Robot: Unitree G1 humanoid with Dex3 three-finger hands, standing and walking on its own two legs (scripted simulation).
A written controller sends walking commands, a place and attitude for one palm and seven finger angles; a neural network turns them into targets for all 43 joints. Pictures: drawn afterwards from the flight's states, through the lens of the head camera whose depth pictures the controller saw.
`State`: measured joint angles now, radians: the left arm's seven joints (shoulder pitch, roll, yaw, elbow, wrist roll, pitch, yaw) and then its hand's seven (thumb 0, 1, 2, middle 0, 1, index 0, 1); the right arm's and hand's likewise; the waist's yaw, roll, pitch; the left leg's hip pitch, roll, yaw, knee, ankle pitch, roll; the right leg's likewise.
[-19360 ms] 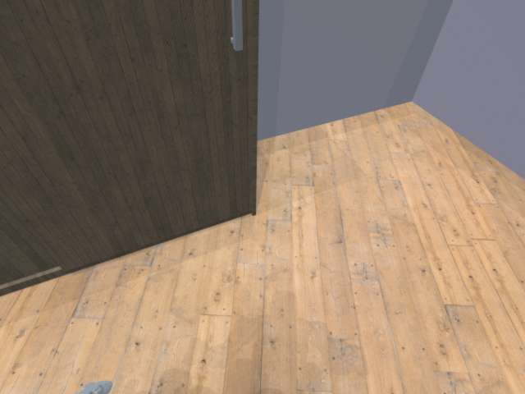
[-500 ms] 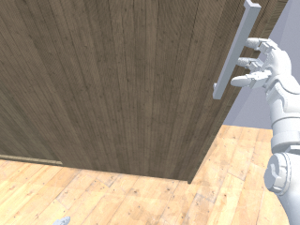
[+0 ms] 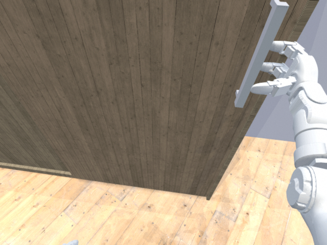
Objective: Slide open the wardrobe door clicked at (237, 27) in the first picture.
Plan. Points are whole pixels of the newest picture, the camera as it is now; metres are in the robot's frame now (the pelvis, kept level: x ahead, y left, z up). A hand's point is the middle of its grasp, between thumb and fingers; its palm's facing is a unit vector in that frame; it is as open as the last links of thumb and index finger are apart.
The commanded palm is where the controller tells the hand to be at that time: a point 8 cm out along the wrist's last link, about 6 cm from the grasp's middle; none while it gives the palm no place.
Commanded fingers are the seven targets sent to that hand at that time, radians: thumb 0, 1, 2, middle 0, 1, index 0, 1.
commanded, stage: slide the fingers in behind the handle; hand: right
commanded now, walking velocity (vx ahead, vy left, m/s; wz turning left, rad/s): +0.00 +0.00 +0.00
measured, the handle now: (254, 60) +0.52 -0.15 +0.22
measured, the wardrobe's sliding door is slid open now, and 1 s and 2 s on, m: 0.00 0.00 0.00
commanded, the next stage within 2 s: grip the handle and tug to test in 1.48 s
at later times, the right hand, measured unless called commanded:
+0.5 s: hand (260, 71) +0.46 -0.15 +0.22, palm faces +0.04 +1.00 +0.02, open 14.0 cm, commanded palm +0.44 -0.20 +0.22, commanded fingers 0.00 0.50 -0.30 0.30 1.20 0.30 1.20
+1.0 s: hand (248, 70) +0.46 -0.13 +0.22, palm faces +0.02 +1.00 +0.00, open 14.0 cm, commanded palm +0.44 -0.18 +0.22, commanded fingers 0.00 0.50 -0.30 0.30 1.20 0.30 1.20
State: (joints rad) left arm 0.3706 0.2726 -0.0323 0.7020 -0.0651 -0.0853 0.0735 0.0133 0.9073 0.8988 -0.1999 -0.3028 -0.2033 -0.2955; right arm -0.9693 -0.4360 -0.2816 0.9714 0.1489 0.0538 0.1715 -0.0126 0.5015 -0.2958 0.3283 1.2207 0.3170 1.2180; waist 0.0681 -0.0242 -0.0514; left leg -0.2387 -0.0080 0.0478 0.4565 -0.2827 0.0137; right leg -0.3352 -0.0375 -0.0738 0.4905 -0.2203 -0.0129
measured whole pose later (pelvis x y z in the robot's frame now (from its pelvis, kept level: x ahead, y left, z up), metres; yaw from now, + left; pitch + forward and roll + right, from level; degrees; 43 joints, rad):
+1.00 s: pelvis +0.01 +0.01 +0.00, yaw +0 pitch +2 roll +0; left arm 0.33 0.26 -0.02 0.70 -0.06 -0.05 0.07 0.01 0.91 0.90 -0.20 -0.30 -0.20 -0.30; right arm -0.91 -0.31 -0.22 0.82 0.16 0.13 0.08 -0.01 0.50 -0.30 0.30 1.20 0.30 1.21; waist 0.04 -0.03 -0.05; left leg -0.19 -0.01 0.06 0.43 -0.29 0.03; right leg -0.28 -0.04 -0.06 0.46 -0.21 0.00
